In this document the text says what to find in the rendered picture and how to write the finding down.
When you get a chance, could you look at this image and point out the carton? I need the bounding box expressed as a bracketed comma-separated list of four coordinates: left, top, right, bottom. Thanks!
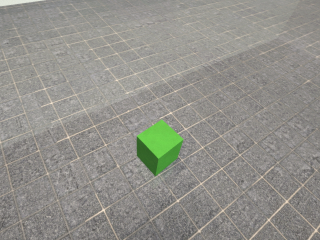
[136, 120, 184, 176]

